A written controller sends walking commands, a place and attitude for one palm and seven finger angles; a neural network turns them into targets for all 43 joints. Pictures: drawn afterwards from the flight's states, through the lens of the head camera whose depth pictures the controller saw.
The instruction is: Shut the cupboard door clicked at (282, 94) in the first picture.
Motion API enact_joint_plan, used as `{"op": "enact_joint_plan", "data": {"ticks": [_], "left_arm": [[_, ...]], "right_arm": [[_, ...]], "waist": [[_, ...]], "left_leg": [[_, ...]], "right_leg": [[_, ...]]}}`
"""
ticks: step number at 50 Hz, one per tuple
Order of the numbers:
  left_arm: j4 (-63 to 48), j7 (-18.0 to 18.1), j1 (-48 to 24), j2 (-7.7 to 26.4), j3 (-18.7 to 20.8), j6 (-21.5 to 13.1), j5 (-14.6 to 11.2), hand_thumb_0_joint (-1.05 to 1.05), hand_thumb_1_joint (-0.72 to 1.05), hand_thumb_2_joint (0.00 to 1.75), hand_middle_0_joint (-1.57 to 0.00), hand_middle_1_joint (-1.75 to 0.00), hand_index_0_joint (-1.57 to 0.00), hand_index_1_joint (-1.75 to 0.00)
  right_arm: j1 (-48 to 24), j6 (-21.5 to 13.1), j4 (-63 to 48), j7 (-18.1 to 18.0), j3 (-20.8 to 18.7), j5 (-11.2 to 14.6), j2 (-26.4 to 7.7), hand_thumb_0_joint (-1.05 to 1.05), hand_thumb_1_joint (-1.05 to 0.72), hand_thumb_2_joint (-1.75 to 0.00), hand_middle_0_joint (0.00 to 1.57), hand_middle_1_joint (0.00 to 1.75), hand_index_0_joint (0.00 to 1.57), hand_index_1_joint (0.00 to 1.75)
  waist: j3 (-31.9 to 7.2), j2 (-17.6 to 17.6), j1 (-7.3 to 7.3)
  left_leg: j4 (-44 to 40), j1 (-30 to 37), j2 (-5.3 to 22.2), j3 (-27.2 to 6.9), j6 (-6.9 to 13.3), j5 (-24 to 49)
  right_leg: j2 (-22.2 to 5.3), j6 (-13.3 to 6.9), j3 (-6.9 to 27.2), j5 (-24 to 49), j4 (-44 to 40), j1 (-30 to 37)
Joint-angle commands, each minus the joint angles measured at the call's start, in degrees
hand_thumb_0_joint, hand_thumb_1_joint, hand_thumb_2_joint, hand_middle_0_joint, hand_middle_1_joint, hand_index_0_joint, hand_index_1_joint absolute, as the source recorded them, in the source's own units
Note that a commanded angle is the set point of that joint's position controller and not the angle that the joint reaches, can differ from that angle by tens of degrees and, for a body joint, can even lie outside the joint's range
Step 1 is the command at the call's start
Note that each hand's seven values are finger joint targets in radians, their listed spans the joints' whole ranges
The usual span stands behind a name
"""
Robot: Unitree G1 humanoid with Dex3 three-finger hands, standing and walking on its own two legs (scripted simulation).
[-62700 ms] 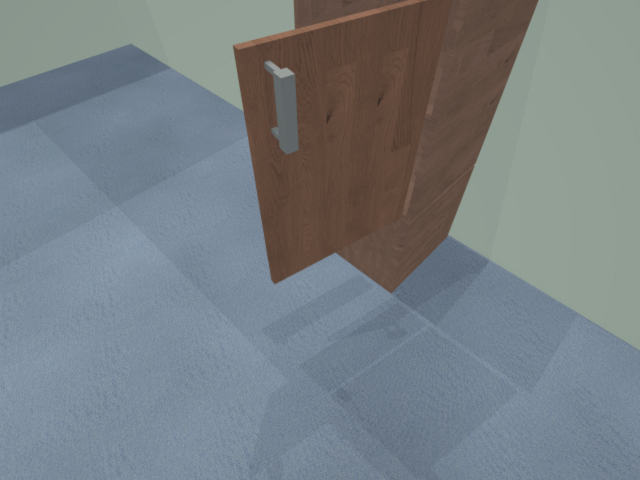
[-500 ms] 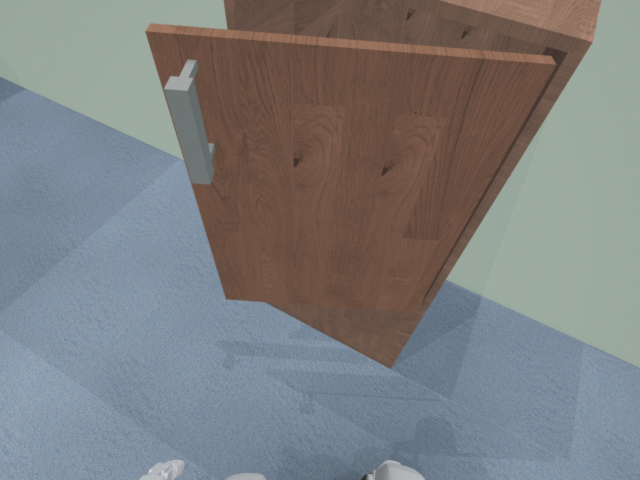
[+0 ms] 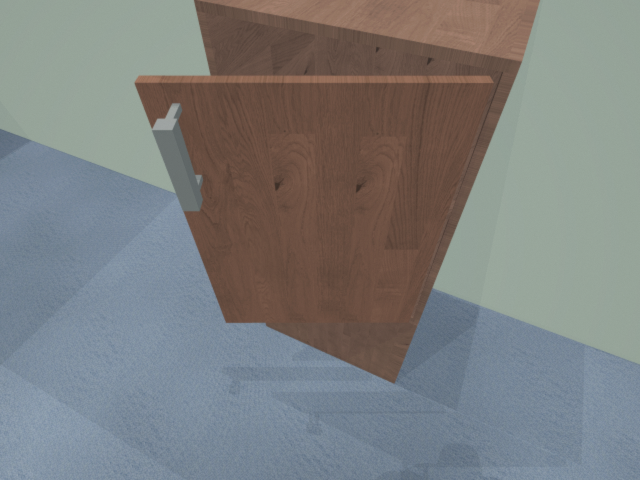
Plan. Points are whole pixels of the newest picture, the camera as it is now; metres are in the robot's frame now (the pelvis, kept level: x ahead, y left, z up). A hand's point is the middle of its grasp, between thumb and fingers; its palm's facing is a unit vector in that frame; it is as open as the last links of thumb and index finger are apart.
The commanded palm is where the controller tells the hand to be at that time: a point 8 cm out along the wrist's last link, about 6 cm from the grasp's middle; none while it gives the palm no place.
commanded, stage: come to a stop and stand still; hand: left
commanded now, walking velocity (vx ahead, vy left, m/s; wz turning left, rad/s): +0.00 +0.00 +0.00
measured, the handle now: (184, 158) +0.48 +0.20 +0.15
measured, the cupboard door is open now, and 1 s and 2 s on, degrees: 26 26 26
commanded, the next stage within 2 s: look again from close up in 0.30 s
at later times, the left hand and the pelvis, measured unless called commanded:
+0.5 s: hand out of the picture -0.03 +0.13 -0.17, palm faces +0.05 -0.99 -0.16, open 7.4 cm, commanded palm none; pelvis -0.01 -0.02 +0.00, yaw +2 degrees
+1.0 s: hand out of the picture -0.03 +0.19 -0.18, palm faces +0.05 -0.98 -0.17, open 7.4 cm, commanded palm none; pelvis -0.03 +0.03 +0.00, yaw +1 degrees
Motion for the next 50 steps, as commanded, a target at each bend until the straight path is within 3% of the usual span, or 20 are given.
{"op": "enact_joint_plan", "data": {"ticks": [1, 4, 7, 9, 14, 19, 20, 21, 22, 23, 25, 27, 32, 34, 42, 50], "left_arm": [[-0.12, 0.57, 3.30, 4.49, -0.20, -1.77, -0.41, 0.00, 0.90, 0.90, -0.20, -0.30, -0.20, -0.30], [0.86, 0.71, 4.47, 4.14, -0.40, -1.53, -0.57, 0.00, 0.90, 0.90, -0.20, -0.30, -0.20, -0.30], [1.45, 0.85, 5.02, 4.02, -0.52, -1.51, -0.53, 0.00, 0.90, 0.90, -0.20, -0.30, -0.20, -0.30], [1.69, 0.88, 5.48, 3.89, -0.53, -1.58, -0.51, 0.00, 0.90, 0.90, -0.20, -0.30, -0.20, -0.30], [1.88, 1.13, 6.75, 3.20, -0.56, -1.96, -0.43, 0.00, 0.90, 0.90, -0.20, -0.30, -0.20, -0.30], [2.05, 1.24, 7.39, 2.47, -0.57, -1.98, -0.29, 0.00, 0.90, 0.90, -0.20, -0.30, -0.20, -0.30], [-2.51, 1.40, 6.52, 12.68, -1.26, -3.13, 1.09, 0.00, 0.90, 0.90, -0.20, -0.30, -0.20, -0.30], [-1.95, 1.64, 6.33, 7.41, 0.35, -3.43, 0.55, 0.00, 0.90, 0.90, -0.20, -0.30, -0.20, -0.30], [-1.10, 1.75, 7.12, 6.28, 0.35, -3.64, 0.46, 0.00, 0.90, 0.90, -0.20, -0.30, -0.20, -0.30], [-1.59, 1.65, 7.55, 6.06, -0.11, -3.63, 0.17, 0.00, 0.90, 0.90, -0.20, -0.30, -0.20, -0.30], [-1.99, 1.58, 8.00, 5.55, -0.20, -3.48, 0.41, 0.00, 0.90, 0.90, -0.20, -0.30, -0.20, -0.30], [-2.58, 1.55, 7.14, 5.64, 0.22, -3.05, 0.43, 0.00, 0.90, 0.90, -0.20, -0.30, -0.20, -0.30], [-3.81, 1.44, 6.58, 6.27, 0.03, -2.45, 0.32, 0.00, 0.90, 0.90, -0.20, -0.30, -0.20, -0.30], [-4.16, 1.41, 6.54, 6.89, 0.07, -2.38, 0.28, 0.00, 0.90, 0.90, -0.20, -0.30, -0.20, -0.30], [-4.57, 1.26, 6.18, 6.61, -0.42, -1.67, 0.31, 0.00, 0.90, 0.90, -0.20, -0.30, -0.20, -0.30], [-4.06, 1.17, 7.16, 5.92, -0.59, -1.14, 0.55, 0.00, 0.90, 0.90, -0.20, -0.30, -0.20, -0.30]], "right_arm": [[2.50, -1.51, -0.11, -0.02, 0.03, 0.28, -2.43, 0.00, -0.90, -0.90, 0.20, 0.30, 0.20, 0.30], [2.45, -1.36, 1.36, -0.20, 0.16, 0.50, -2.43, 0.00, -0.90, -0.90, 0.20, 0.30, 0.20, 0.30], [2.37, -1.07, 1.90, -0.22, 0.23, 0.56, -1.94, 0.00, -0.90, -0.90, 0.20, 0.30, 0.20, 0.30], [2.51, -0.95, 2.09, -0.20, 0.21, 0.59, -1.67, 0.00, -0.90, -0.90, 0.20, 0.30, 0.20, 0.30], [2.25, -1.05, 2.22, -0.32, -0.03, 0.59, -1.33, 0.00, -0.90, -0.90, 0.20, 0.30, 0.20, 0.30], [1.83, -1.03, 2.22, -0.36, -0.04, 0.63, -1.14, 0.00, -0.90, -0.90, 0.20, 0.30, 0.20, 0.30], [-0.93, -2.16, -5.31, 0.68, 0.03, -0.01, -6.96, 0.00, -0.90, -0.90, 0.20, 0.30, 0.20, 0.30], [0.68, -3.46, -5.80, 0.19, -1.14, -0.49, -5.09, 0.00, -0.90, -0.90, 0.20, 0.30, 0.20, 0.30], [0.74, -3.58, -4.48, -0.27, -1.00, -0.40, -2.78, 0.00, -0.90, -0.90, 0.20, 0.30, 0.20, 0.30], [1.98, -3.45, -4.71, -0.43, -0.68, -0.18, -2.63, 0.00, -0.90, -0.90, 0.20, 0.30, 0.20, 0.30], [2.14, -2.97, -5.77, -0.14, -0.43, -0.15, -2.06, 0.00, -0.90, -0.90, 0.20, 0.30, 0.20, 0.30], [1.63, -2.52, -6.17, -0.12, -0.89, -0.03, -2.87, 0.00, -0.90, -0.90, 0.20, 0.30, 0.20, 0.30], [0.59, -2.17, -6.41, 0.34, -0.74, 0.06, -4.37, 0.00, -0.90, -0.90, 0.20, 0.30, 0.20, 0.30], [-0.18, -2.25, -6.79, 0.37, -0.78, 0.11, -5.25, 0.00, -0.90, -0.90, 0.20, 0.30, 0.20, 0.30], [-1.11, -2.22, -6.76, 0.71, -0.33, 0.21, -5.57, 0.00, -0.90, -0.90, 0.20, 0.30, 0.20, 0.30], [-0.73, -1.87, -6.16, 0.92, -0.54, 0.37, -5.87, 0.00, -0.90, -0.90, 0.20, 0.30, 0.20, 0.30]], "waist": [[1.49, -4.33, 0.62], [2.99, -0.30, 1.23], [4.18, 0.17, 1.19], [4.72, -0.39, 1.17], [2.53, -2.05, 1.29], [3.56, -1.56, 1.28], [7.79, -1.73, 0.17], [-0.76, 3.89, 0.45], [-5.64, 3.25, 0.82], [-6.66, 0.95, 0.86], [-5.18, -6.71, 1.02], [-0.20, -8.15, 0.81], [4.95, -1.23, 1.23], [4.64, 0.24, 1.57], [2.50, -0.53, 1.84], [3.21, 0.14, 1.97]], "left_leg": [[-4.28, 3.73, 4.68, -4.29, -0.31, 10.62], [-5.55, 3.97, 5.30, -5.13, -0.02, 10.50], [-5.90, 3.54, 5.08, -5.06, -0.19, 8.49], [-6.08, 3.53, 4.90, -4.98, -0.27, 7.33], [-5.42, 4.89, 4.89, -4.75, -0.33, 8.67], [-5.89, 5.13, 5.02, -4.92, -0.29, 8.37], [-1.68, 2.45, 2.88, -7.98, 0.19, 12.40], [1.12, 2.57, 3.94, -6.03, 0.38, 12.22], [2.30, 3.26, 3.70, -5.87, 0.71, 11.75], [3.33, 2.25, 3.03, -5.79, 0.67, 9.48], [3.40, -0.43, 2.41, -4.56, 0.71, 5.36], [3.60, -1.69, 2.32, -4.46, 0.75, 3.28], [-0.13, -1.09, 3.68, -5.79, 1.22, 6.81], [-1.10, -1.28, 4.08, -6.65, 1.62, 7.51], [-4.14, -0.80, 4.27, -7.31, 1.69, 4.50], [-9.12, -2.74, 4.89, -9.44, 1.80, -4.48]], "right_leg": [[-7.97, -1.75, 5.66, 20.34, -6.11, -2.88], [-6.77, -0.73, 5.48, 14.74, -7.09, -3.10], [-6.62, -0.72, 6.07, 12.20, -8.64, -3.51], [-6.64, -0.77, 6.15, 10.39, -9.39, -4.09], [-6.92, -0.67, 6.18, 14.98, -9.01, -2.90], [-6.57, -0.71, 6.27, 13.50, -9.04, -4.15], [-6.01, -0.03, 4.84, 21.26, -7.97, -6.67], [-8.36, -1.35, 6.98, 21.43, -3.27, -2.76], [-8.75, -2.13, 7.84, 27.89, -2.56, -0.34], [-9.41, -2.44, 7.34, 30.92, -2.59, 1.32], [-9.77, -2.65, 7.78, 32.75, -2.75, 1.33], [-9.74, -2.74, 7.50, 26.09, -4.14, -2.71], [-6.73, -1.84, 6.16, 11.91, -4.65, -7.55], [-6.07, -1.56, 6.00, 10.20, -4.53, -7.01], [-5.90, -0.60, 5.29, 6.31, -5.42, -5.29], [-5.27, 0.11, 4.38, 3.20, -5.83, -4.99]]}}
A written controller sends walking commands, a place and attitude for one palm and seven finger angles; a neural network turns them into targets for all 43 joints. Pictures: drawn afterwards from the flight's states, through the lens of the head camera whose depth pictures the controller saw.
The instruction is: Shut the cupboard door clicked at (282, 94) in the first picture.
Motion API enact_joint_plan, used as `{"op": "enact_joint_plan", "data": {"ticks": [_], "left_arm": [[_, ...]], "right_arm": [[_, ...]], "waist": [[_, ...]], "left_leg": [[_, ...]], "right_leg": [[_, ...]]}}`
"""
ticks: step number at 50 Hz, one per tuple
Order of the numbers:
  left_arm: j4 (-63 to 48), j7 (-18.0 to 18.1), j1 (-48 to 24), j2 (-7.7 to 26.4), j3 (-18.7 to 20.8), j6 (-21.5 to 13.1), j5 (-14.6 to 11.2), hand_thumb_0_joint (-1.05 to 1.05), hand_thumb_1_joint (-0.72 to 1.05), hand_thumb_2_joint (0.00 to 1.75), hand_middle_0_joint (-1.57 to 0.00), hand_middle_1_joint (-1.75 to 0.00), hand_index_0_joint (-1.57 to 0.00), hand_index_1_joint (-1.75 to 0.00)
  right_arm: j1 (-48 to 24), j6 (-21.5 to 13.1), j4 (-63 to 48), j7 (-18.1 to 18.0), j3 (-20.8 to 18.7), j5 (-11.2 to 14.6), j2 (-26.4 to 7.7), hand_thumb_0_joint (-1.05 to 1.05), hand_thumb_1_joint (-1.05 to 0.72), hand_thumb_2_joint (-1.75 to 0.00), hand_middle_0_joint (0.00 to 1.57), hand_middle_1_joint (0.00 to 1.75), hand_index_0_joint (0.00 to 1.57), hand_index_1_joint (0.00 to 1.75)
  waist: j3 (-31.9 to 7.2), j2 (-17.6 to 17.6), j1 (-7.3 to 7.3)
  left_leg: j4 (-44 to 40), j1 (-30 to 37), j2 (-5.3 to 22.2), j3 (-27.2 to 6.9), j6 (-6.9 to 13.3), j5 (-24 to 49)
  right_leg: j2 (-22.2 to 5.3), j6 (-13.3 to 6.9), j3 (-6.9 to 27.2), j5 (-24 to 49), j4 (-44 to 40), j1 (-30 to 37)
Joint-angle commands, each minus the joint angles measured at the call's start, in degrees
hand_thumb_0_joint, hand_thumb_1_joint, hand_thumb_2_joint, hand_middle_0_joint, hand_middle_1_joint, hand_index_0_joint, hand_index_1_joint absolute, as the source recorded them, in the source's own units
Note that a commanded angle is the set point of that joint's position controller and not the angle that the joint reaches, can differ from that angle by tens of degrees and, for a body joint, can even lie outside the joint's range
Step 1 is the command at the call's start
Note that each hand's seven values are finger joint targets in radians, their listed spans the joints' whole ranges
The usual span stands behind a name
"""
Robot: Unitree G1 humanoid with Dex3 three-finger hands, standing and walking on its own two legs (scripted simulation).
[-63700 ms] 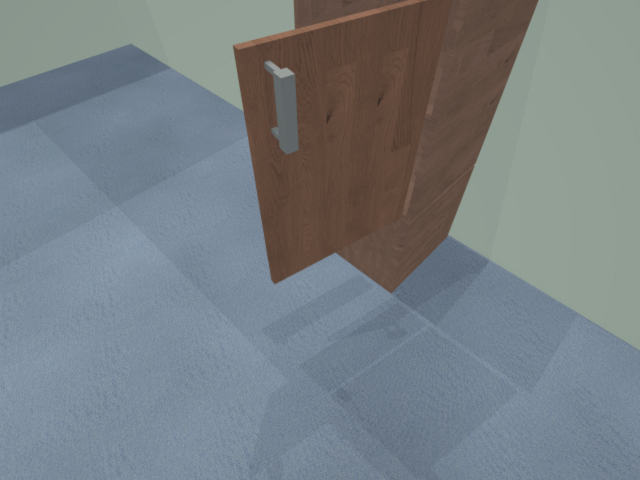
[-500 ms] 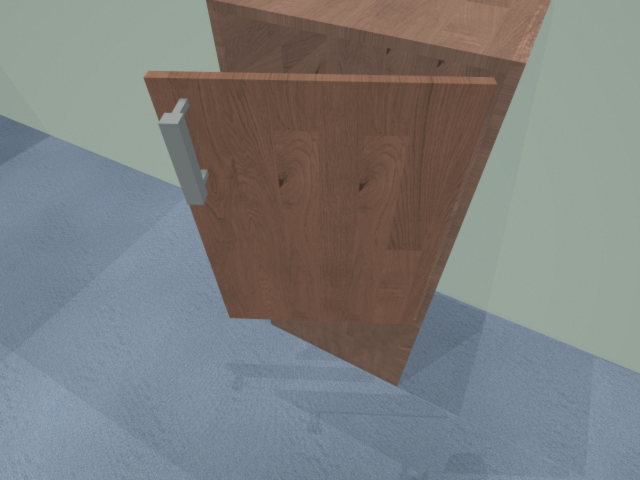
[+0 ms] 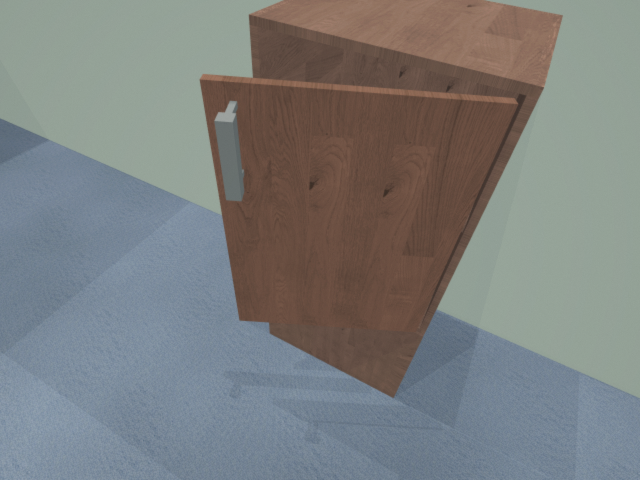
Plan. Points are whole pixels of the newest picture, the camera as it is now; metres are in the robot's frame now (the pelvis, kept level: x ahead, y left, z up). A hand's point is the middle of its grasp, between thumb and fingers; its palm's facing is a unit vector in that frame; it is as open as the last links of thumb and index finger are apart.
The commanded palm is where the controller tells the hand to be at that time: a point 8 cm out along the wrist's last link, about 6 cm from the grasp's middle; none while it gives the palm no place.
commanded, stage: raise the hand and make a fist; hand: left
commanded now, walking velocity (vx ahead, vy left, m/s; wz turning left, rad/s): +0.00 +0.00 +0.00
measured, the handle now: (233, 151) +0.51 +0.17 +0.16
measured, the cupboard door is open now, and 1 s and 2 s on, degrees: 26 26 26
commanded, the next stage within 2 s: bring the fist close to the handle in 1.96 s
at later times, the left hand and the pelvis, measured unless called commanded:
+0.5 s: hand out of the picture +0.11 +0.19 -0.05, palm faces +0.08 -1.00 +0.03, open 6.0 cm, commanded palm +0.11 +0.23 +0.00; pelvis -0.05 +0.01 -0.07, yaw +2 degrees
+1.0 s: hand (138, 404) +0.17 +0.20 +0.08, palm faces +0.14 -0.99 -0.08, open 3.7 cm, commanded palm +0.14 +0.24 +0.08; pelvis -0.01 -0.01 -0.04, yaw +4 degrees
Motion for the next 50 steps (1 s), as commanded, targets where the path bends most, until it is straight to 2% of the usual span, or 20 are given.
{"op": "enact_joint_plan", "data": {"ticks": [1, 2, 3, 4, 5, 6, 7, 9, 14, 16, 19, 22, 24, 28, 31, 34, 39, 42, 47, 50], "left_arm": [[-1.38, 0.38, 4.40, 4.61, 0.77, -0.64, 0.17, 0.00, 0.90, 0.90, -0.20, -0.30, -0.20, -0.30], [0.20, 2.19, 6.23, 5.61, 0.16, -1.65, 0.83, 0.00, 0.90, 0.90, -0.20, -0.30, -0.20, -0.30], [-97.50, 1.57, -44.78, 37.08, 22.12, -16.06, -7.77, 0.00, 0.90, 0.90, -0.20, -0.30, -0.20, -0.30], [-82.63, 1.23, -7.47, 10.44, 0.87, -12.05, -8.62, 0.00, 0.90, 0.90, -0.22, -0.32, -0.22, -0.32], [-81.09, 4.20, -6.70, 9.84, 2.61, -8.94, -10.19, 0.00, 0.90, 0.90, -0.24, -0.34, -0.24, -0.34], [-59.66, 4.06, 9.60, -4.87, -5.39, -1.76, -9.26, 0.00, 0.90, 0.90, -0.25, -0.36, -0.25, -0.36], [-72.79, 4.31, 1.38, -4.24, -7.98, -3.19, -11.16, 0.00, 0.90, 0.90, -0.27, -0.38, -0.27, -0.38], [-69.07, 3.51, 0.95, -1.90, -5.66, -8.42, -9.88, 0.00, 0.90, 0.90, -0.31, -0.42, -0.31, -0.42], [-50.84, -9.66, 17.39, -0.52, 1.86, -28.19, -13.17, 0.00, 0.90, 0.90, -0.40, -0.52, -0.40, -0.52], [-50.62, -15.36, 20.06, 3.97, 6.12, -31.67, -13.95, 0.00, 0.90, 0.90, -0.44, -0.56, -0.44, -0.56], [-65.69, -15.58, 15.34, 7.81, 7.36, -26.90, -14.14, 0.00, 0.90, 0.90, -0.49, -0.62, -0.49, -0.62], [-82.49, -9.55, 6.29, 8.73, 7.06, -24.26, -13.67, 0.00, 0.90, 0.90, -0.55, -0.68, -0.55, -0.68], [-96.17, -5.77, -1.88, 9.31, 4.93, -26.68, -13.07, 0.00, 0.90, 0.90, -0.58, -0.72, -0.58, -0.72], [-98.94, -6.13, -3.52, 4.55, -3.32, -30.98, -12.98, 0.00, 0.90, 0.90, -0.66, -0.80, -0.66, -0.80], [-90.13, -10.22, -1.19, 7.02, -2.86, -26.23, -12.70, 0.00, 0.90, 0.90, -0.71, -0.86, -0.71, -0.86], [-77.15, -13.45, 4.60, 9.32, 0.37, -13.62, -11.61, 0.00, 0.90, 0.90, -0.77, -0.92, -0.77, -0.92], [-85.26, -12.14, 4.18, 14.80, 12.75, -2.67, -17.55, 0.00, 0.90, 0.90, -0.86, -1.02, -0.86, -1.02], [-92.39, -8.19, 3.38, 14.70, 16.63, -6.92, -19.94, 0.00, 0.90, 0.90, -0.92, -1.08, -0.92, -1.08], [-92.37, -10.24, -0.56, 11.57, 9.34, -17.55, -18.98, 0.00, 0.90, 0.90, -1.01, -1.18, -1.01, -1.18], [-85.10, -14.88, 3.22, 11.36, 8.16, -15.26, -19.07, 0.00, 0.90, 0.90, -1.06, -1.24, -1.06, -1.24]], "right_arm": [[1.46, -0.84, -2.47, -0.12, -1.37, 0.23, -6.14, 0.00, -0.90, -0.90, 0.20, 0.30, 0.20, 0.30], [-2.47, -1.35, -6.25, -0.12, -0.50, 0.49, -7.52, 0.00, -0.90, -0.90, 0.20, 0.30, 0.20, 0.30], [0.63, -11.29, -25.26, -5.22, -3.03, 1.64, -19.22, 0.00, -0.90, -0.90, 0.20, 0.30, 0.20, 0.30], [-3.13, -16.43, -23.22, -5.19, 1.15, 4.12, -10.62, 0.00, -0.90, -0.90, 0.20, 0.30, 0.20, 0.30], [-2.65, -18.92, -20.81, -5.36, 0.72, 4.06, -12.77, 0.00, -0.90, -0.90, 0.20, 0.30, 0.20, 0.30], [-3.01, -19.90, -17.16, -3.45, 1.25, 4.69, -9.77, 0.00, -0.90, -0.90, 0.20, 0.30, 0.20, 0.30], [-0.75, -20.70, -22.08, -2.37, 0.22, 5.09, -12.07, 0.00, -0.90, -0.90, 0.20, 0.30, 0.20, 0.30], [-4.49, -22.88, -24.87, -1.73, 0.09, 4.03, -12.28, 0.00, -0.90, -0.90, 0.20, 0.30, 0.20, 0.30], [-6.63, -20.74, -30.29, 1.76, -3.26, 0.97, -12.60, 0.00, -0.90, -0.90, 0.20, 0.30, 0.20, 0.30], [-8.68, -18.43, -35.80, 2.81, -4.14, 1.75, -13.60, 0.00, -0.90, -0.90, 0.20, 0.30, 0.20, 0.30], [-12.12, -15.80, -43.62, 2.25, -2.59, 3.87, -13.34, 0.00, -0.90, -0.90, 0.20, 0.30, 0.20, 0.30], [-10.42, -14.85, -45.15, 1.44, -1.74, 3.51, -12.90, 0.00, -0.90, -0.90, 0.20, 0.30, 0.20, 0.30], [-8.55, -15.74, -45.01, 0.62, -1.33, 2.73, -12.14, 0.00, -0.90, -0.90, 0.20, 0.30, 0.20, 0.30], [-6.09, -18.86, -40.67, -0.71, -0.49, 2.65, -12.87, 0.00, -0.90, -0.90, 0.20, 0.30, 0.20, 0.30], [-4.42, -19.37, -40.05, -1.84, -0.26, 3.51, -13.78, 0.00, -0.90, -0.90, 0.20, 0.30, 0.20, 0.30], [-4.34, -16.97, -41.56, -2.76, 0.11, 5.12, -13.34, 0.00, -0.90, -0.90, 0.20, 0.30, 0.20, 0.30], [-8.63, -13.59, -45.56, -3.99, 1.36, 5.53, -10.70, 0.00, -0.90, -0.90, 0.20, 0.30, 0.20, 0.30], [-7.38, -15.23, -44.21, -4.02, 1.89, 4.55, -9.39, 0.00, -0.90, -0.90, 0.20, 0.30, 0.20, 0.30], [-5.36, -20.34, -40.23, -2.60, 1.55, 4.20, -10.99, 0.00, -0.90, -0.90, 0.20, 0.30, 0.20, 0.30], [-4.21, -21.93, -38.42, -2.83, 0.60, 4.81, -12.26, 0.00, -0.90, -0.90, 0.20, 0.30, 0.20, 0.30]], "waist": [[4.64, 2.79, 0.31], [9.04, 2.46, 1.86], [-13.52, 6.91, -9.87], [-25.13, 23.07, -0.79], [-22.34, 19.62, -0.58], [-10.36, 14.77, -1.44], [-4.00, 14.17, -2.51], [2.74, 6.26, -3.69], [-0.36, -21.27, 1.36], [-2.70, -13.49, 4.07], [-6.90, 3.36, 5.99], [-10.47, 14.48, 3.58], [-13.37, 16.16, 0.57], [-11.00, 11.83, -3.69], [-8.48, 5.70, -5.15], [-4.75, -1.72, -1.99], [-12.66, 1.63, 3.97], [-11.98, 3.54, 3.90], [-5.08, 6.68, -0.27], [-5.93, 3.35, -0.69]], "left_leg": [[-10.40, -2.14, 6.37, -9.33, -0.63, -8.09], [1.08, -3.83, 6.18, -5.78, -2.28, -0.21], [-1.50, 15.45, 3.38, -7.94, -1.06, 6.73], [-5.01, 22.15, 5.77, -9.55, -4.17, 7.14], [-7.84, 16.42, 6.05, -11.81, -7.10, -0.67], [-11.54, 6.59, 6.17, -15.15, -6.57, -13.14], [-10.96, 1.10, 4.98, -15.64, -5.51, -20.90], [-4.78, -5.96, 2.47, -14.30, -4.14, -23.04], [15.17, -23.92, -0.15, -7.66, -4.65, -17.16], [17.69, -26.95, -1.06, -6.02, -4.10, -17.53], [12.82, -25.18, -1.60, -7.56, -3.00, -31.02], [8.49, -20.86, 1.32, -16.67, -3.40, -40.40], [10.92, -17.70, 1.98, -18.48, -2.41, -38.64], [15.18, -17.31, 2.73, -20.16, -1.90, -34.89], [16.07, -18.93, 2.31, -19.80, -1.11, -34.67], [12.52, -23.45, 1.56, -16.42, -1.22, -36.13], [10.74, -18.03, 0.07, -11.75, -1.24, -25.49], [10.73, -14.80, 0.71, -11.49, -1.57, -16.96], [11.78, -13.86, 0.76, -10.95, -1.51, -16.61], [13.05, -12.74, 0.53, -10.55, -0.78, -11.93]], "right_leg": [[-3.98, -1.73, 4.57, 0.62, -5.81, -4.46], [-5.95, -2.55, 6.88, 8.24, -7.41, -8.33], [0.15, -2.31, 0.87, 10.12, 1.15, -9.64], [2.29, -3.04, -2.69, 1.87, 5.49, -11.07], [3.61, -2.98, -3.13, -2.82, 8.95, -10.11], [2.75, -2.39, -2.93, -6.13, 11.63, -17.99], [2.20, -2.65, -2.37, -5.44, 11.10, -16.89], [1.97, -2.30, -2.04, -7.13, 7.21, -20.70], [1.93, -2.77, -0.34, -24.75, 13.75, -32.83], [1.44, -3.72, 1.75, -23.31, 17.58, -30.90], [1.46, -3.55, 2.46, -26.55, 20.85, -30.58], [3.01, -3.78, 0.59, -20.11, 26.96, -35.31], [3.22, -3.55, 1.69, -18.29, 26.95, -36.97], [3.91, -2.77, 1.74, -17.45, 27.79, -41.71], [3.97, -1.99, 2.41, -19.29, 22.56, -39.46], [3.37, -1.92, 3.03, -24.29, 17.03, -33.84], [1.64, -2.19, 4.81, -22.15, 12.80, -19.74], [2.61, -3.06, 3.17, -14.59, 12.27, -19.03], [2.65, -2.90, 5.05, -16.13, 10.10, -24.26], [1.91, -2.09, 6.49, -12.03, 8.06, -21.72]]}}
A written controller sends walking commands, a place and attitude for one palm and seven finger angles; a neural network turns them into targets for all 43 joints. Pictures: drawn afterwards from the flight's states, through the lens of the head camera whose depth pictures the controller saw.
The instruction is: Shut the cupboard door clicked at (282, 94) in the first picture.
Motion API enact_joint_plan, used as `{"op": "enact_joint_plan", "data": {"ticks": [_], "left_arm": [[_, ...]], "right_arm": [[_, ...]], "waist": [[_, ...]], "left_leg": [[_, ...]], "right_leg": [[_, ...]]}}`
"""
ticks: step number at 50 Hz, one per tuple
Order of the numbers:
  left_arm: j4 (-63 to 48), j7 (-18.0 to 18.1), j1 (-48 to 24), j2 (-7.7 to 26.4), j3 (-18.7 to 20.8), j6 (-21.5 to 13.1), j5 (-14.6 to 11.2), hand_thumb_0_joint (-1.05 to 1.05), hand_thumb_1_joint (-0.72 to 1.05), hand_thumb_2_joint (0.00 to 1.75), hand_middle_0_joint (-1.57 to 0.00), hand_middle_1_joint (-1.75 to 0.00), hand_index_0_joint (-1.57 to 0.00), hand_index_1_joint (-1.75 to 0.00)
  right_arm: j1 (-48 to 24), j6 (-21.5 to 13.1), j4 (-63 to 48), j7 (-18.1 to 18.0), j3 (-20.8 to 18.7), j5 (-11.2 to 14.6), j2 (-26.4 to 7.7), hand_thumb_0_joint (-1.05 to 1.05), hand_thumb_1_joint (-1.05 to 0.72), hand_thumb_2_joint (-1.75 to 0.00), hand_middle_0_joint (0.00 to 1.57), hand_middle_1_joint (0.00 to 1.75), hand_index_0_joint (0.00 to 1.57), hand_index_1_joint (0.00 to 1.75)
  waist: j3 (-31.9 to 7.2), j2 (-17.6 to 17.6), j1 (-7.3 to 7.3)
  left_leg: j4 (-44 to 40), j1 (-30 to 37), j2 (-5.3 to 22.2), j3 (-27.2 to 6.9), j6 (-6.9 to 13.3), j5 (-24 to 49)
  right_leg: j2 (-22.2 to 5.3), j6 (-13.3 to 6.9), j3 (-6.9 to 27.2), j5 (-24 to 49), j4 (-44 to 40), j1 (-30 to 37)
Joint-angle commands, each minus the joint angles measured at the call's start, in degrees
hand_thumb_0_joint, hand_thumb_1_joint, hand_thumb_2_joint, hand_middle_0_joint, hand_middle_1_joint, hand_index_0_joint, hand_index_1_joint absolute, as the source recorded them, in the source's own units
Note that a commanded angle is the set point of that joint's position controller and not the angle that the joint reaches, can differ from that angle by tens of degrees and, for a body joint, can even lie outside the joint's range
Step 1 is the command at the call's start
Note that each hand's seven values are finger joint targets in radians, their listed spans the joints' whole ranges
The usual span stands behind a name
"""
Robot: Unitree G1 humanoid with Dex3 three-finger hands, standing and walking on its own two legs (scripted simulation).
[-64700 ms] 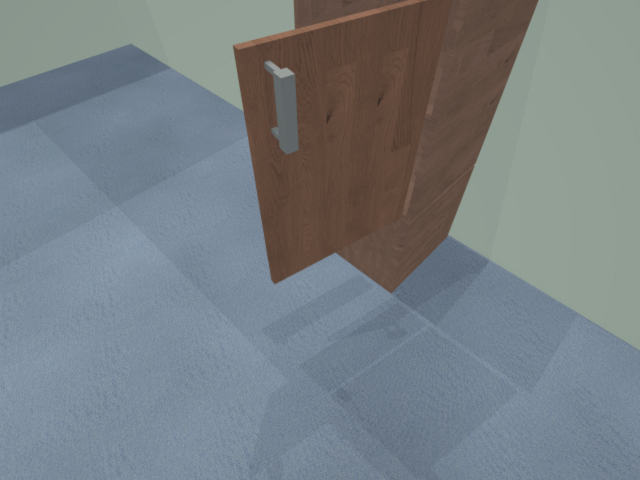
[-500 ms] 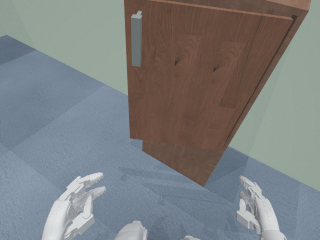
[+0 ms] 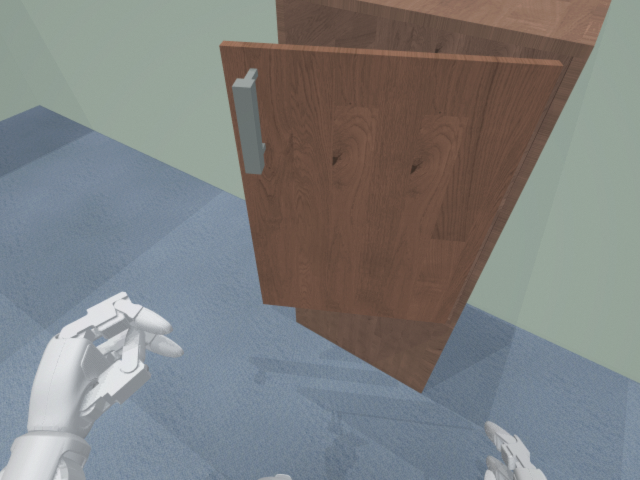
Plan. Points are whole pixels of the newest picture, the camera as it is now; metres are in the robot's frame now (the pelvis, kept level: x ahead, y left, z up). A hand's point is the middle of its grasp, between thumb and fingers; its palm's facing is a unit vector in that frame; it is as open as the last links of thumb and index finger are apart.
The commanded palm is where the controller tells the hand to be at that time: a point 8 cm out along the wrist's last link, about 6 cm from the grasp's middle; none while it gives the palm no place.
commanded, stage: raise the hand and make a fist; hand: left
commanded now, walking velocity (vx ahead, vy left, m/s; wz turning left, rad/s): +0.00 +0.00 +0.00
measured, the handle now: (253, 122) +0.53 +0.14 +0.20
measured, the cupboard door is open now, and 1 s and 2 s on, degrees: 26 26 26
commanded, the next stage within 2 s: bring the fist close to the handle in 0.96 s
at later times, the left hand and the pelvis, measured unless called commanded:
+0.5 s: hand (166, 274) +0.27 +0.18 +0.17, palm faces -0.08 -0.99 -0.08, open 3.1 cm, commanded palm +0.25 +0.24 +0.19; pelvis +0.05 +0.00 +0.03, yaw +0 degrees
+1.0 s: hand (126, 279) +0.24 +0.20 +0.21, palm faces +0.02 -1.00 -0.09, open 3.1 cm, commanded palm +0.21 +0.24 +0.20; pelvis +0.01 +0.00 +0.03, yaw +0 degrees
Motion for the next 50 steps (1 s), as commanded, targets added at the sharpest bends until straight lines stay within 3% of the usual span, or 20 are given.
{"op": "enact_joint_plan", "data": {"ticks": [1, 5, 10, 15, 17, 20, 21, 25, 26, 29, 33, 35, 36, 39, 40, 43, 45, 46, 49, 50], "left_arm": [[-7.09, -6.42, -5.84, 4.51, -2.09, -2.36, -0.62, 0.00, 0.90, 0.90, -1.08, -1.26, -1.08, -1.26], [-8.34, -7.11, -7.15, 11.68, 6.46, 3.47, -0.66, 0.00, 0.90, 0.90, -1.15, -1.34, -1.15, -1.34], [-16.53, -4.37, -12.92, 12.37, 11.80, 3.08, -3.41, 0.00, 0.90, 0.90, -1.24, -1.44, -1.24, -1.44], [-11.07, -7.90, -14.12, 7.54, 6.22, 6.83, -3.63, 0.00, 0.90, 0.90, -1.30, -1.50, -1.30, -1.50], [-9.23, -9.76, -15.38, 7.45, 4.81, 10.75, -3.34, 0.00, 0.90, 0.90, -1.30, -1.50, -1.30, -1.50], [-9.67, -10.31, -19.73, 11.51, 7.72, 16.07, -2.47, 0.00, 0.90, 0.90, -1.30, -1.50, -1.30, -1.50], [-10.94, -10.28, -21.45, 10.51, 7.24, 17.17, -2.59, 0.00, 0.90, 0.90, -1.30, -1.50, -1.30, -1.50], [-15.96, -7.86, -28.97, 16.90, 14.44, 17.12, -3.29, 0.00, 0.90, 0.90, -1.30, -1.50, -1.30, -1.50], [-16.27, -7.59, -30.96, 13.98, 12.31, 16.77, -3.37, 0.00, 0.90, 0.90, -1.30, -1.50, -1.30, -1.50], [-12.38, -7.42, -31.78, 12.44, 11.34, 17.23, -3.99, 0.00, 0.90, 0.90, -1.30, -1.50, -1.30, -1.50], [-5.56, -9.33, -26.53, 8.20, 7.07, 22.05, -3.73, 0.00, 0.90, 0.90, -1.30, -1.50, -1.30, -1.50], [-4.86, -9.45, -24.46, 10.82, 8.59, 24.36, -2.96, 0.00, 0.90, 0.90, -1.30, -1.50, -1.30, -1.50], [-6.22, -9.49, -25.03, 9.00, 7.21, 25.10, -2.81, 0.00, 0.90, 0.90, -1.30, -1.50, -1.30, -1.50], [-12.83, -7.60, -28.91, 12.48, 10.33, 23.75, -2.51, 0.00, 0.90, 0.90, -1.30, -1.50, -1.30, -1.50], [-16.26, -6.32, -30.42, 16.12, 12.45, 21.95, -2.05, 0.00, 0.90, 0.90, -1.30, -1.50, -1.30, -1.50], [-19.23, -4.20, -32.31, 13.36, 10.76, 17.49, -1.64, 0.00, 0.90, 0.90, -1.30, -1.50, -1.30, -1.50], [-17.74, -3.54, -31.53, 15.06, 11.53, 15.64, -1.34, 0.00, 0.90, 0.90, -1.30, -1.50, -1.30, -1.50], [-16.30, -3.80, -31.31, 11.56, 8.88, 15.56, -1.31, 0.00, 0.90, 0.90, -1.30, -1.50, -1.30, -1.50], [-9.23, -5.44, -28.75, 9.77, 6.82, 18.07, -1.59, 0.00, 0.90, 0.90, -1.30, -1.50, -1.30, -1.50], [-6.82, -5.90, -27.38, 11.28, 7.68, 19.32, -1.45, 0.00, 0.90, 0.90, -1.30, -1.50, -1.30, -1.50]], "right_arm": [[-9.18, -6.53, -9.62, -0.37, -3.53, 0.97, -6.43, 0.00, -0.90, -0.90, 0.20, 0.30, 0.20, 0.30], [-10.22, -5.93, -9.44, -1.35, -4.06, 0.96, -6.45, 0.00, -0.90, -0.90, 0.20, 0.30, 0.20, 0.30], [-10.37, -5.36, -9.63, -1.03, -3.18, 0.32, -5.33, 0.00, -0.90, -0.90, 0.20, 0.30, 0.20, 0.30], [-9.91, -4.79, -8.41, -0.15, -2.79, 1.07, -5.93, 0.00, -0.90, -0.90, 0.20, 0.30, 0.20, 0.30], [-10.27, -3.79, -8.85, -0.13, -2.65, 1.45, -6.14, 0.00, -0.90, -0.90, 0.20, 0.30, 0.20, 0.30], [-11.90, -1.82, -9.39, -0.47, -2.83, 1.81, -6.91, 0.00, -0.90, -0.90, 0.20, 0.30, 0.20, 0.30], [-12.61, -1.21, -10.05, -0.39, -2.43, 1.75, -6.25, 0.00, -0.90, -0.90, 0.20, 0.30, 0.20, 0.30], [-15.16, -0.05, -10.26, -0.46, -1.93, 1.27, -5.55, 0.00, -0.90, -0.90, 0.20, 0.30, 0.20, 0.30], [-15.74, 0.05, -10.31, -0.34, -1.41, 1.29, -4.76, 0.00, -0.90, -0.90, 0.20, 0.30, 0.20, 0.30], [-16.32, -0.02, -9.41, -0.25, -1.10, 1.42, -4.72, 0.00, -0.90, -0.90, 0.20, 0.30, 0.20, 0.30], [-16.60, 1.16, -9.03, 0.03, -1.29, 2.20, -5.45, 0.00, -0.90, -0.90, 0.20, 0.30, 0.20, 0.30], [-17.27, 2.02, -9.26, -0.05, -1.74, 2.33, -6.28, 0.00, -0.90, -0.90, 0.20, 0.30, 0.20, 0.30], [-17.46, 2.58, -10.12, 0.09, -1.34, 2.26, -5.75, 0.00, -0.90, -0.90, 0.20, 0.30, 0.20, 0.30], [-18.59, 2.73, -11.45, -0.18, -1.20, 1.77, -5.49, 0.00, -0.90, -0.90, 0.20, 0.30, 0.20, 0.30], [-18.80, 2.71, -10.99, -0.33, -1.35, 1.44, -5.81, 0.00, -0.90, -0.90, 0.20, 0.30, 0.20, 0.30], [-18.50, 1.58, -10.95, -0.47, -0.72, 0.95, -4.75, 0.00, -0.90, -0.90, 0.20, 0.30, 0.20, 0.30], [-17.72, 0.91, -9.44, -0.53, -0.95, 0.79, -5.32, 0.00, -0.90, -0.90, 0.20, 0.30, 0.20, 0.30], [-17.56, 0.67, -9.29, -0.55, -0.71, 0.88, -4.89, 0.00, -0.90, -0.90, 0.20, 0.30, 0.20, 0.30], [-16.80, 0.33, -8.16, -0.81, -1.03, 1.45, -5.71, 0.00, -0.90, -0.90, 0.20, 0.30, 0.20, 0.30], [-16.84, 0.40, -7.74, -0.91, -1.40, 1.65, -6.36, 0.00, -0.90, -0.90, 0.20, 0.30, 0.20, 0.30]], "waist": [[-1.62, -2.13, -1.08], [-4.88, -3.58, 1.68], [-10.40, 0.00, 3.06], [-6.87, -0.44, 1.67], [-5.49, -2.18, 1.70], [-6.19, -3.88, 2.27], [-7.05, -3.21, 2.15], [-11.32, -2.68, 3.31], [-11.60, -0.67, 2.93], [-8.44, 1.42, 2.81], [-3.04, -1.01, 2.35], [-1.49, -3.63, 2.83], [-2.33, -3.68, 2.63], [-4.24, -2.20, 2.86], [-4.42, -2.00, 2.94], [-5.37, 4.10, 2.54], [-4.29, 4.13, 2.34], [-3.68, 4.26, 1.85], [0.80, 3.06, 1.51], [2.49, 0.10, 1.67]], "left_leg": [[-9.20, 6.41, 1.88, -3.86, -0.29, -1.85], [-9.68, 9.28, 1.49, -3.16, -0.08, 4.47], [-11.60, 16.91, 1.39, -2.43, -0.35, 17.61], [-11.96, 20.16, 1.69, -1.96, -0.16, 23.26], [-13.26, 19.89, 1.77, -2.03, 0.04, 22.34], [-14.29, 21.14, 1.73, -1.97, 0.21, 22.10], [-14.95, 21.82, 1.49, -1.93, 0.39, 22.73], [-15.64, 25.13, 1.44, -2.15, -0.03, 24.39], [-16.61, 26.14, 1.37, -1.99, 0.03, 24.69], [-18.37, 26.91, 1.69, -2.53, -0.53, 22.17], [-20.16, 24.24, 1.85, -2.53, -0.47, 16.26], [-20.14, 22.89, 2.09, -2.63, -0.35, 14.37], [-20.82, 22.77, 1.80, -2.47, -0.05, 13.38], [-21.80, 24.25, 1.68, -2.82, -0.08, 11.11], [-21.34, 24.52, 1.97, -2.76, -0.16, 11.18], [-22.96, 26.56, 1.89, -3.09, -0.48, 8.35], [-22.98, 25.98, 2.17, -3.22, -0.64, 6.84], [-23.66, 25.89, 2.18, -3.40, -0.56, 5.93], [-24.98, 23.89, 2.24, -3.86, -0.65, 1.00], [-24.64, 22.29, 2.38, -3.91, -0.58, 0.37]], "right_leg": [[-3.36, 1.13, 6.62, -2.18, -14.36, -3.04], [-4.48, 1.81, 7.53, 5.87, -15.19, 2.04], [-3.21, 1.69, 2.89, 27.85, -11.75, 7.67], [-3.76, 3.31, 2.95, 37.61, -12.90, 7.67], [-3.76, 3.44, 2.62, 37.32, -13.93, 8.14], [-3.67, 3.02, 2.95, 35.39, -15.74, 9.76], [-3.71, 2.92, 2.54, 35.89, -15.75, 10.45], [-3.83, 2.30, 2.80, 36.69, -16.57, 13.43], [-3.37, 1.65, 1.75, 34.43, -16.35, 13.24], [-2.59, 0.93, 0.84, 28.44, -17.80, 11.35], [-2.76, 1.26, 1.20, 23.48, -20.12, 9.59], [-3.36, 1.39, 2.57, 21.81, -21.50, 9.78], [-3.16, 1.44, 1.84, 20.18, -21.43, 10.00], [-2.68, 1.16, 1.66, 15.63, -21.84, 9.99], [-2.97, 0.87, 2.55, 14.99, -22.56, 10.30], [-2.15, 0.44, 1.37, 10.80, -22.28, 9.39], [-2.37, 0.28, 2.14, 9.93, -23.23, 9.55], [-2.23, 0.36, 1.36, 9.21, -22.88, 9.49], [-2.18, 0.68, 1.46, 6.78, -24.05, 8.07], [-2.66, 0.72, 2.47, 5.96, -25.13, 8.13]]}}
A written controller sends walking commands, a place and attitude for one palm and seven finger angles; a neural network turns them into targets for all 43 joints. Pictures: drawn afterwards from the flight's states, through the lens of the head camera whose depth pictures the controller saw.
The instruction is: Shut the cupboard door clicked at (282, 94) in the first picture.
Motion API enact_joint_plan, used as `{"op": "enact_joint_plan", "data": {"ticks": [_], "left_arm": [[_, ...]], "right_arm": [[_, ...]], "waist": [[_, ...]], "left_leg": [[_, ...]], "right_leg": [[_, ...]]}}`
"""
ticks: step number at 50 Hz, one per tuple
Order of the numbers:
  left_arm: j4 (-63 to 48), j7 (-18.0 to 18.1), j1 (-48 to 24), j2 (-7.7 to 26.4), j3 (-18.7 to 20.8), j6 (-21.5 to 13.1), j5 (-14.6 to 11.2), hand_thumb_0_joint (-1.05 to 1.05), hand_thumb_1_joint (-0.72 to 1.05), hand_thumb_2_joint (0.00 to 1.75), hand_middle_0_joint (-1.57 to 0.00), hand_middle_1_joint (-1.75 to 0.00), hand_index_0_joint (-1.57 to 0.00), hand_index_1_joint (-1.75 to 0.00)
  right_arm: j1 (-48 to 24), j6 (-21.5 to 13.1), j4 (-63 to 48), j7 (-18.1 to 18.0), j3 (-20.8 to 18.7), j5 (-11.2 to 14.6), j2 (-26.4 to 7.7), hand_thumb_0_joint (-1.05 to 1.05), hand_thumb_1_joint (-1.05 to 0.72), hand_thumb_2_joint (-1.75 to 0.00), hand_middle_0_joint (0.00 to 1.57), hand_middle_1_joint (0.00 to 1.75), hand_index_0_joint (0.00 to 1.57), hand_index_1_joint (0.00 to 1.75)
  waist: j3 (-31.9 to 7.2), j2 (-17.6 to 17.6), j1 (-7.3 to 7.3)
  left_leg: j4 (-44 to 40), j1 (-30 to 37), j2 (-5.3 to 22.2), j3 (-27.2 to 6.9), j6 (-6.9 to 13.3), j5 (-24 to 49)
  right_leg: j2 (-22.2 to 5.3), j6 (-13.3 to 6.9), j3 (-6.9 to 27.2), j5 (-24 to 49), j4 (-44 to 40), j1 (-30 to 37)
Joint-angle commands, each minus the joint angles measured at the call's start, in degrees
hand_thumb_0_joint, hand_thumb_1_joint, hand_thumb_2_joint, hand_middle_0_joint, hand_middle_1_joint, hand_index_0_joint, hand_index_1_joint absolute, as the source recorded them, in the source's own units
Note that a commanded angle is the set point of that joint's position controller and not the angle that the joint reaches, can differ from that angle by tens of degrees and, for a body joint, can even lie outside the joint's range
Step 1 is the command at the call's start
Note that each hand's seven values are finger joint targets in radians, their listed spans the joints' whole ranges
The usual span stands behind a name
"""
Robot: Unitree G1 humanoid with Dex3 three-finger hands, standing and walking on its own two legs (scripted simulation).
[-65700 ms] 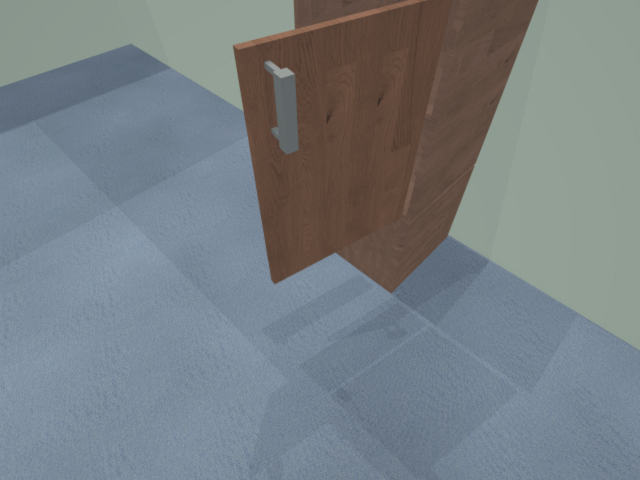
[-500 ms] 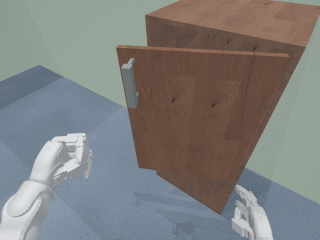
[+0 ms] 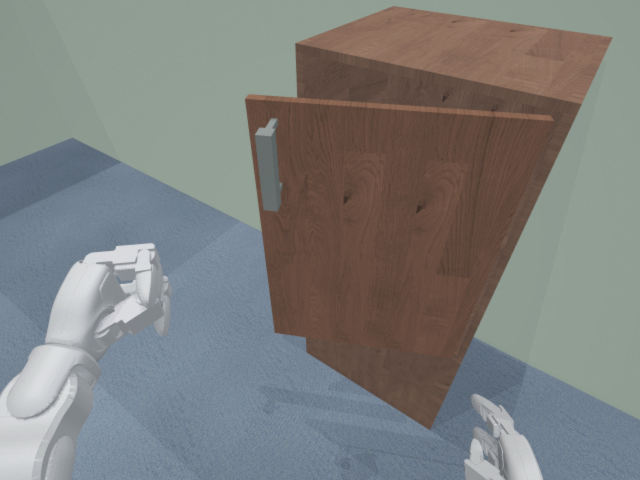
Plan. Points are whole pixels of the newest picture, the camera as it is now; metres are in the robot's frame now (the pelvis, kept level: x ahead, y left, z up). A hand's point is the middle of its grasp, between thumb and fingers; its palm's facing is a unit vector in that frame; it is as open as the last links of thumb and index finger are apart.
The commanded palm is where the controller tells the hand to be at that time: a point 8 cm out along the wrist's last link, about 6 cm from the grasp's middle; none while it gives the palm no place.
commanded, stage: bring the fist close to the handle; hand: left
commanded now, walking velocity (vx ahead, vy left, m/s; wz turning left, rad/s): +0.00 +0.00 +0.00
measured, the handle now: (272, 164) +0.52 +0.14 +0.16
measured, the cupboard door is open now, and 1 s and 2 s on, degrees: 26 26 24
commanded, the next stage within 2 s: push the door shut along its arc in 1.46 s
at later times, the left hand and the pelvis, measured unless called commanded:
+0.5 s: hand (232, 257) +0.32 +0.15 +0.16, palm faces -0.08 -1.00 -0.03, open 3.1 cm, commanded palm +0.29 +0.20 +0.17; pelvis +0.00 +0.00 +0.00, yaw -1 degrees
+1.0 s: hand (273, 210) +0.40 +0.11 +0.17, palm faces -0.05 -1.00 -0.02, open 3.1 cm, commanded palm +0.38 +0.16 +0.17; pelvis +0.03 -0.02 +0.00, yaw -1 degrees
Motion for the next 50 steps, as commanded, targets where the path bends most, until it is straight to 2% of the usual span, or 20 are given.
{"op": "enact_joint_plan", "data": {"ticks": [1, 4, 5, 7, 10, 11, 14, 17, 20, 21, 25, 31, 36, 39, 40, 41, 45, 46, 48, 50], "left_arm": [[-4.97, -1.69, -10.37, 6.23, 1.13, -0.52, -0.72, 0.00, 0.90, 0.90, -1.30, -1.50, -1.30, -1.50], [-4.90, -2.50, -14.37, 6.97, 0.93, 1.79, -1.04, 0.00, 0.90, 0.90, -1.30, -1.50, -1.30, -1.50], [-4.56, -2.01, -18.75, 9.64, 2.21, 1.46, -0.90, 0.00, 0.90, 0.90, -1.30, -1.50, -1.30, -1.50], [-5.46, -0.95, -26.98, 7.51, 0.16, 0.15, -0.59, 0.00, 0.90, 0.90, -1.30, -1.50, -1.30, -1.50], [-6.76, 1.28, -31.87, 10.48, 1.41, -3.40, 0.40, 0.00, 0.90, 0.90, -1.30, -1.50, -1.30, -1.50], [-5.68, 1.82, -33.41, 8.76, 0.45, -4.15, 0.95, 0.00, 0.90, 0.90, -1.30, -1.50, -1.30, -1.50], [-0.13, 2.64, -35.10, 4.97, -3.84, -4.40, 2.15, 0.00, 0.90, 0.90, -1.30, -1.50, -1.30, -1.50], [7.91, 3.04, -34.33, 4.20, -4.23, -1.16, 2.69, 0.00, 0.90, 0.90, -1.30, -1.50, -1.30, -1.50], [12.65, 3.70, -31.87, 7.04, -0.70, 2.25, 2.94, 0.00, 0.90, 0.90, -1.30, -1.50, -1.30, -1.50], [12.25, 3.77, -34.04, 5.16, -2.14, 2.77, 2.88, 0.00, 0.90, 0.90, -1.30, -1.50, -1.30, -1.50], [8.24, 5.53, -40.44, 9.13, 1.36, 0.56, 3.07, 0.00, 0.90, 0.90, -1.30, -1.50, -1.30, -1.50], [7.06, 6.08, -46.17, 5.06, -3.06, -4.90, 4.17, 0.00, 0.90, 0.90, -1.30, -1.50, -1.30, -1.50], [17.45, 4.57, -44.17, 2.54, -4.88, -0.87, 4.11, 0.00, 0.90, 0.90, -1.30, -1.50, -1.30, -1.50], [18.45, 4.84, -46.28, 3.64, -3.19, 1.21, 3.81, 0.00, 0.90, 0.90, -1.30, -1.50, -1.30, -1.50], [17.77, 5.44, -47.42, 6.37, -1.10, 0.96, 4.09, 0.00, 0.90, 0.90, -1.30, -1.50, -1.30, -1.50], [16.33, 5.66, -48.96, 4.15, -2.66, 0.61, 4.05, 0.00, 0.90, 0.90, -1.30, -1.50, -1.30, -1.50], [14.50, 7.43, -57.67, 6.78, -1.57, -3.38, 4.70, 0.00, 0.90, 0.90, -1.30, -1.50, -1.30, -1.50], [14.68, 7.63, -58.72, 4.49, -3.21, -4.13, 4.84, 0.00, 0.90, 0.90, -1.30, -1.50, -1.30, -1.50], [18.41, 7.96, -60.40, 2.73, -4.85, -4.53, 5.13, 0.00, 0.90, 0.90, -1.30, -1.50, -1.30, -1.50], [24.62, 8.26, -60.44, 6.53, -2.07, -3.94, 5.67, 0.00, 0.90, 0.90, -1.30, -1.50, -1.30, -1.50]], "right_arm": [[-10.05, -3.79, -9.71, -0.61, -2.98, 0.85, -6.22, 0.00, -0.90, -0.90, 0.20, 0.30, 0.20, 0.30], [-10.97, -3.78, -10.17, -0.98, -2.82, 0.94, -6.61, 0.00, -0.90, -0.90, 0.20, 0.30, 0.20, 0.30], [-10.97, -3.87, -9.55, -1.44, -3.18, 0.87, -7.20, 0.00, -0.90, -0.90, 0.20, 0.30, 0.20, 0.30], [-11.25, -4.43, -9.62, -1.78, -2.86, 0.61, -6.65, 0.00, -0.90, -0.90, 0.20, 0.30, 0.20, 0.30], [-10.97, -5.49, -8.60, -1.96, -2.83, 0.22, -6.57, 0.00, -0.90, -0.90, 0.20, 0.30, 0.20, 0.30], [-10.82, -5.58, -8.39, -1.82, -2.67, 0.08, -6.08, 0.00, -0.90, -0.90, 0.20, 0.30, 0.20, 0.30], [-10.22, -5.58, -7.41, -1.48, -2.46, 0.25, -5.85, 0.00, -0.90, -0.90, 0.20, 0.30, 0.20, 0.30], [-10.07, -4.20, -7.05, -1.15, -2.54, 0.48, -6.15, 0.00, -0.90, -0.90, 0.20, 0.30, 0.20, 0.30], [-10.06, -2.30, -7.25, -0.60, -2.73, 0.41, -6.69, 0.00, -0.90, -0.90, 0.20, 0.30, 0.20, 0.30], [-10.78, -1.74, -7.89, -0.46, -2.55, 0.51, -6.33, 0.00, -0.90, -0.90, 0.20, 0.30, 0.20, 0.30], [-11.13, -0.87, -8.55, 0.00, -2.83, 0.01, -6.25, 0.00, -0.90, -0.90, 0.20, 0.30, 0.20, 0.30], [-9.19, -1.36, -7.74, 0.38, -3.36, -0.18, -5.76, 0.00, -0.90, -0.90, 0.20, 0.30, 0.20, 0.30], [-8.25, 0.64, -6.72, 0.63, -3.69, 0.55, -6.49, 0.00, -0.90, -0.90, 0.20, 0.30, 0.20, 0.30], [-8.30, 1.94, -7.12, 0.62, -3.95, 0.59, -6.75, 0.00, -0.90, -0.90, 0.20, 0.30, 0.20, 0.30], [-8.27, 2.34, -7.11, 0.67, -4.13, 0.36, -7.03, 0.00, -0.90, -0.90, 0.20, 0.30, 0.20, 0.30], [-8.90, 2.61, -7.89, 0.72, -3.96, 0.33, -6.52, 0.00, -0.90, -0.90, 0.20, 0.30, 0.20, 0.30], [-8.27, 3.23, -7.24, 0.65, -4.19, -0.05, -6.48, 0.00, -0.90, -0.90, 0.20, 0.30, 0.20, 0.30], [-8.17, 3.29, -7.33, 0.70, -4.09, -0.11, -6.10, 0.00, -0.90, -0.90, 0.20, 0.30, 0.20, 0.30], [-7.43, 3.65, -6.57, 0.71, -4.17, 0.03, -6.06, 0.00, -0.90, -0.90, 0.20, 0.30, 0.20, 0.30], [-6.21, 4.60, -5.20, 0.69, -4.55, -0.03, -7.11, 0.00, -0.90, -0.90, 0.20, 0.30, 0.20, 0.30]], "waist": [[0.06, 0.05, -0.72], [0.72, -1.12, -0.92], [0.26, -3.73, -1.43], [-1.56, -1.91, -2.12], [-5.02, 1.07, -1.98], [-6.31, 2.74, -1.97], [-4.94, 3.84, -2.40], [-2.76, 0.55, -1.57], [-3.92, -3.29, -0.15], [-4.55, -4.19, -0.58], [-8.78, -2.55, -0.30], [-12.64, 1.14, -2.07], [-8.20, -2.92, -2.46], [-9.82, -4.76, -2.19], [-11.04, -4.89, -1.67], [-12.28, -4.23, -1.90], [-15.01, -2.99, -2.78], [-15.97, -1.64, -2.97], [-14.90, -0.77, -3.76], [-13.45, -4.11, -3.82]], "left_leg": [[-8.06, 4.59, 2.97, -3.86, -0.44, -6.52], [-8.27, 4.22, 2.82, -4.34, -0.27, -8.43], [-7.16, 3.84, 3.03, -4.44, -0.25, -8.02], [-7.71, 5.69, 2.64, -4.94, -0.04, -9.61], [-7.55, 7.67, 2.70, -5.17, -0.23, -8.63], [-8.06, 8.56, 2.69, -5.13, -0.28, -8.16], [-9.39, 8.87, 2.92, -5.94, -0.70, -10.11], [-10.16, 6.69, 2.88, -5.85, -0.65, -10.54], [-8.83, 5.48, 2.57, -4.34, -0.45, -5.50], [-8.27, 5.87, 2.43, -3.64, -0.20, -3.66], [-6.61, 8.57, 2.45, -2.52, -0.25, 2.18], [-5.20, 13.59, 2.69, -1.86, -0.31, 9.72], [-4.66, 10.03, 2.20, -1.31, -0.09, 9.65], [-4.01, 9.80, 1.82, -1.08, 0.09, 10.64], [-3.62, 10.19, 1.84, -0.98, 0.11, 11.65], [-3.56, 10.56, 1.67, -0.77, 0.22, 12.86], [-2.62, 12.94, 1.89, -0.54, 0.19, 15.38], [-2.73, 13.43, 1.82, -0.56, 0.22, 16.15], [-2.43, 13.97, 2.00, -0.62, 0.10, 16.03], [-2.14, 11.93, 2.04, -0.55, 0.19, 14.54]], "right_leg": [[-1.71, 0.72, 1.02, -1.78, -8.68, -9.21], [-1.81, 0.97, 1.30, -3.70, -8.81, -10.10], [-2.36, 0.94, 2.98, -5.10, -9.56, -9.90], [-1.76, 1.06, 1.77, -6.52, -8.59, -10.70], [-1.94, 0.63, 2.23, -3.88, -7.97, -9.46], [-1.75, 0.54, 1.35, -3.12, -7.29, -9.15], [-1.54, 0.38, 0.58, -1.52, -6.41, -10.02], [-1.62, 0.30, 0.74, -1.54, -7.03, -9.52], [-2.04, 0.30, 1.52, 0.60, -8.17, -7.16], [-2.21, 0.52, 1.66, 1.19, -8.30, -7.26], [-2.15, 0.39, 2.16, 5.63, -7.76, -5.47], [-1.65, 0.14, 1.46, 14.28, -5.64, -5.27], [-1.93, 0.72, 1.63, 16.95, -5.98, -6.45], [-2.10, 1.03, 1.93, 19.10, -5.81, -5.78], [-2.36, 1.05, 2.35, 20.45, -5.66, -4.79], [-2.40, 1.07, 2.21, 22.03, -5.07, -4.17], [-2.33, 0.97, 2.61, 24.87, -4.37, -3.64], [-2.15, 0.77, 2.29, 24.99, -3.87, -3.53], [-1.81, 0.67, 1.99, 24.06, -4.00, -5.45], [-2.20, 1.07, 2.86, 24.31, -4.67, -5.21]]}}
